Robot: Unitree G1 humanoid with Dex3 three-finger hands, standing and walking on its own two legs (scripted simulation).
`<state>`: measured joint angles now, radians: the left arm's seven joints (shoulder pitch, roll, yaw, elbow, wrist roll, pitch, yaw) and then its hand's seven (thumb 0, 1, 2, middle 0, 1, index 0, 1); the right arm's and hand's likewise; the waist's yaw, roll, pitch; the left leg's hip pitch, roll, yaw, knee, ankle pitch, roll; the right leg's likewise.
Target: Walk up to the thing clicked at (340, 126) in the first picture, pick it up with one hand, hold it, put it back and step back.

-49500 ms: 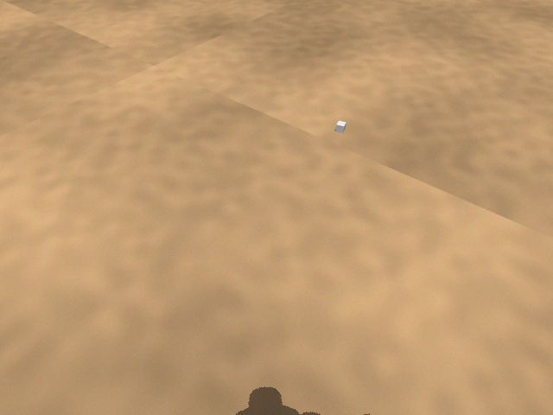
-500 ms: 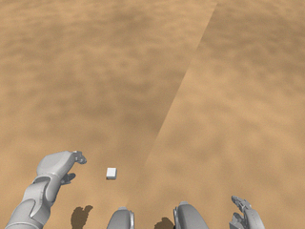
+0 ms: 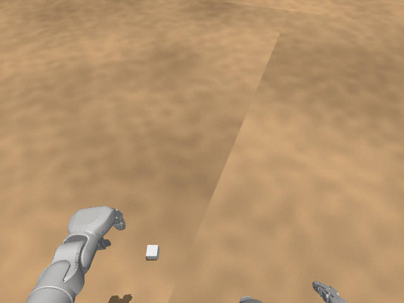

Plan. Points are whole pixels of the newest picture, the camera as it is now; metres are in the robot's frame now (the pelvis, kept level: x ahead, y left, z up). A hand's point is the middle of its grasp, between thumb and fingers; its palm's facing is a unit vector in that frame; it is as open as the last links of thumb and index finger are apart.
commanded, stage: hold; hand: left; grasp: from above
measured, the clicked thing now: (153, 252) +0.46 +0.23 -0.71
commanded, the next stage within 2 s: go down in 0.42 s
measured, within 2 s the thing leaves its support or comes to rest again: neither
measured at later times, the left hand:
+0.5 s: hand (104, 232) +0.30 +0.21 -0.03, palm faces -0.45 -0.01 -0.89, open 6.2 cm
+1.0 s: hand (104, 235) +0.32 +0.24 -0.11, palm faces -0.45 +0.02 -0.89, open 10.6 cm
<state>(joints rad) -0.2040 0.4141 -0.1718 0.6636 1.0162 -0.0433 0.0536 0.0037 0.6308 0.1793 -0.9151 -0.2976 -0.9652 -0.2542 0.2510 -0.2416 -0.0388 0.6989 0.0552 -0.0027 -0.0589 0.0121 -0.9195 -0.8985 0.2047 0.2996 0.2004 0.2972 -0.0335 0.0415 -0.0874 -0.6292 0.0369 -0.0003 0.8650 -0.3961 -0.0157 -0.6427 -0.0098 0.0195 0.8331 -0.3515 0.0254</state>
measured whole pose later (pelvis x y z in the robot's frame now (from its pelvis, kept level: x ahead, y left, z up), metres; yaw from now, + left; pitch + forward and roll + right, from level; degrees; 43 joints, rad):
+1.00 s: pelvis -0.01 -0.01 -0.02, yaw +1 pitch +15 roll +0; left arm -0.46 0.40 -0.15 1.02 1.13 -0.07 0.23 0.00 0.04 0.59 -0.47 -0.68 -0.51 -0.64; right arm 0.21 -0.25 -0.06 0.70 0.01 0.05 -0.03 0.01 -0.90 -0.89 0.21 0.30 0.20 0.30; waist -0.04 0.01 -0.10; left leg -0.82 0.03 -0.02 0.99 -0.42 -0.02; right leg -0.84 -0.01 0.01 0.97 -0.39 0.02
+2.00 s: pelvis -0.01 +0.01 -0.11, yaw +0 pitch +29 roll -4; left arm -0.64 0.51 -0.02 1.13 1.05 0.00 0.22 0.00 -0.38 0.88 -0.13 -0.94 -0.15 -0.93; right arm 0.23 -0.24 -0.04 0.72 -0.01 0.00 0.01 0.01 -0.90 -0.89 0.21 0.30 0.20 0.30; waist -0.12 0.04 -0.16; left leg -1.36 0.03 -0.06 1.45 -0.60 -0.01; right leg -1.34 0.00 -0.02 1.37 -0.54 0.03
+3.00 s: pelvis -0.03 +0.01 -0.15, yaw -1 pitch +32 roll -4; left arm -0.73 0.60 0.03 1.15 1.08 -0.04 0.17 0.00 -0.29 0.79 -0.21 -0.89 -0.23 -0.86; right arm 0.26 -0.25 -0.01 0.70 -0.02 0.02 0.04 0.01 -0.91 -0.90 0.20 0.30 0.20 0.30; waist -0.15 0.04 -0.16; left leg -1.52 0.03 -0.07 1.58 -0.62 -0.01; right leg -1.50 0.00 -0.02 1.50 -0.55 0.04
